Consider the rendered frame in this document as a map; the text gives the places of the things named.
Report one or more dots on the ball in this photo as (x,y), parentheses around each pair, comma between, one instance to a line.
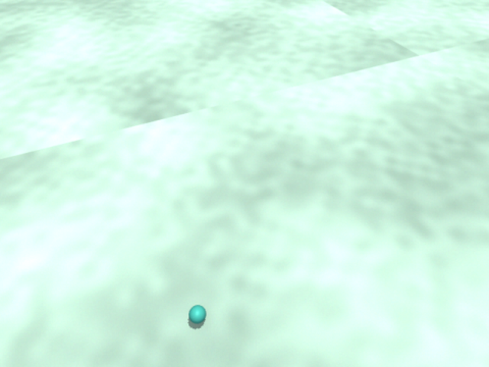
(197,314)

